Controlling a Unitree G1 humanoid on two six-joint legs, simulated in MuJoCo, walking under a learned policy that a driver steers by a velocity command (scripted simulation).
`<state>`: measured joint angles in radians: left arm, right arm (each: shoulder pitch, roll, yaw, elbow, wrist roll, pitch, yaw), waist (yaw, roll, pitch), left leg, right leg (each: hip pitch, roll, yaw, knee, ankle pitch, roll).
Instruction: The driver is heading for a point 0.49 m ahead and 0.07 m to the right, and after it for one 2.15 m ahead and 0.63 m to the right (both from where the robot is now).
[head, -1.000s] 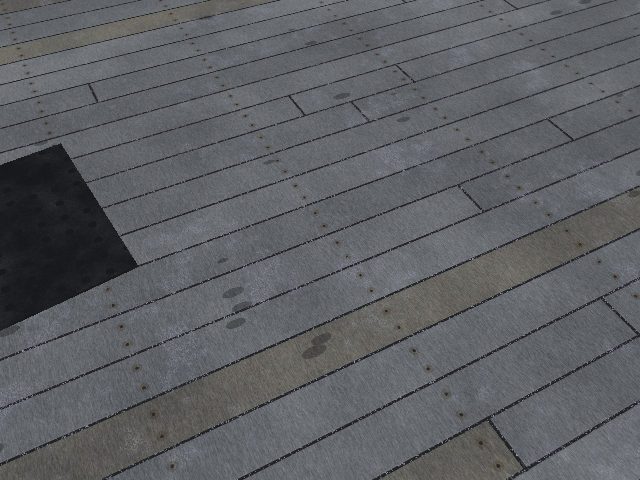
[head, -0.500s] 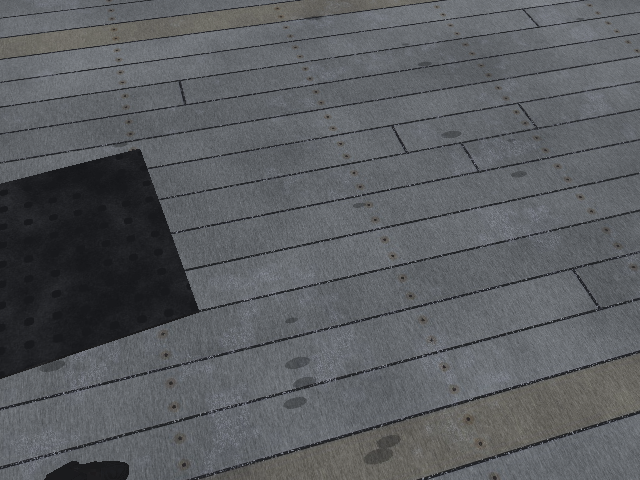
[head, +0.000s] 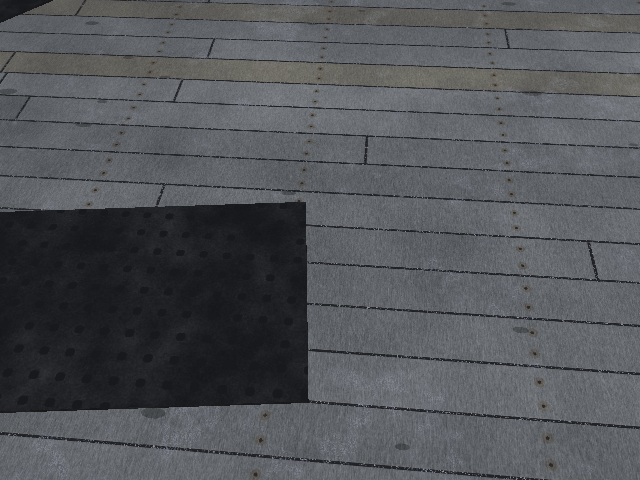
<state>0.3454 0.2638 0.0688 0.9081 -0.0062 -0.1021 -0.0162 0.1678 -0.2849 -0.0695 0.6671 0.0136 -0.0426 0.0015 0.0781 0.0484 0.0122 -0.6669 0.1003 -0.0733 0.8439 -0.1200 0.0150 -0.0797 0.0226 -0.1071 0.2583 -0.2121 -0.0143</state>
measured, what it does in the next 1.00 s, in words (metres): walks ahead, turning right: left foot, then right foot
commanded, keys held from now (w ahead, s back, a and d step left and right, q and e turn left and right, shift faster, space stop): w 0.28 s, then w+e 0.72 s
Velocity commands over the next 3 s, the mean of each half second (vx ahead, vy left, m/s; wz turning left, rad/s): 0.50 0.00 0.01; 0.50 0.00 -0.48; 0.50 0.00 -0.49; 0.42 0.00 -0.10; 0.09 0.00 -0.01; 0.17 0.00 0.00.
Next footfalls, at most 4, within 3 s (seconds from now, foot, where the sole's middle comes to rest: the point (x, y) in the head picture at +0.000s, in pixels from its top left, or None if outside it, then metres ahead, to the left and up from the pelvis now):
0.18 left None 0.27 0.15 -0.78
0.74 right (416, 448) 0.56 -0.11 -0.78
1.22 left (367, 316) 0.88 0.00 -0.78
1.70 right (530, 288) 0.99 -0.40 -0.78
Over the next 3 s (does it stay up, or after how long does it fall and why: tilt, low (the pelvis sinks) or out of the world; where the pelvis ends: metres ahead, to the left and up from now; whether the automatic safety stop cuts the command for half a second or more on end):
stays up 1.16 -0.33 -0.02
